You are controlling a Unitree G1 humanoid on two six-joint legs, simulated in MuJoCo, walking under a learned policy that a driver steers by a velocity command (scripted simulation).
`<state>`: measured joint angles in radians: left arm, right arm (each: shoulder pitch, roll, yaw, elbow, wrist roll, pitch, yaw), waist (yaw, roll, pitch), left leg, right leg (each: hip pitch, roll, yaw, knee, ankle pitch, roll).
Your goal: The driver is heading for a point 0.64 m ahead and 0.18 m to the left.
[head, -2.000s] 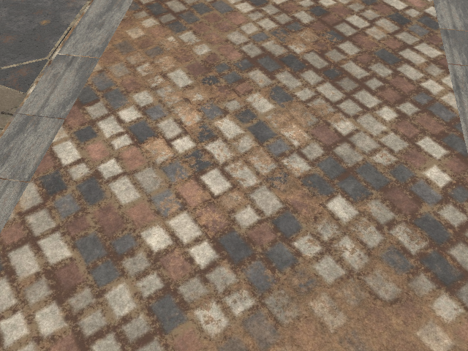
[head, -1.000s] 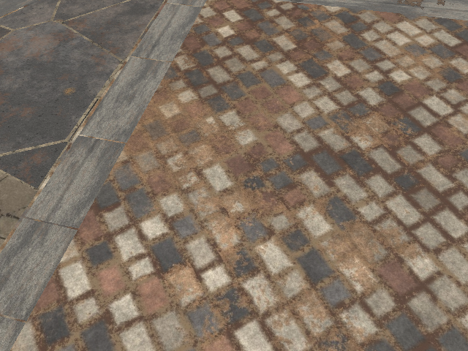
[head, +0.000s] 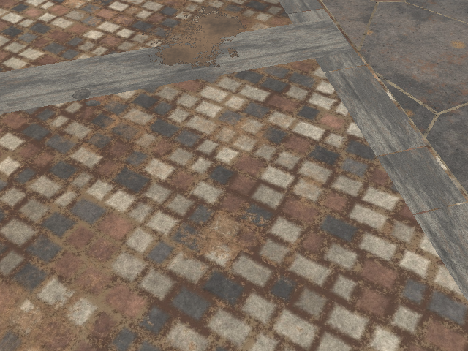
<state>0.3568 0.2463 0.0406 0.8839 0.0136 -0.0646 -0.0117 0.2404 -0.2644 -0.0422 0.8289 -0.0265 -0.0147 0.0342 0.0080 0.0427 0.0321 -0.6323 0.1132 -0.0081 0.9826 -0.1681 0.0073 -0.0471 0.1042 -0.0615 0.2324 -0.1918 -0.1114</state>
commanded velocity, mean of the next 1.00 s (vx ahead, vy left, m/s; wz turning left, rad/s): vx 0.45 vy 0.00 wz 0.39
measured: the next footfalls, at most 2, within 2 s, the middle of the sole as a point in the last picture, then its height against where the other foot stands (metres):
left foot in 0.26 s outside the picture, level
right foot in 0.78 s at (242, 303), level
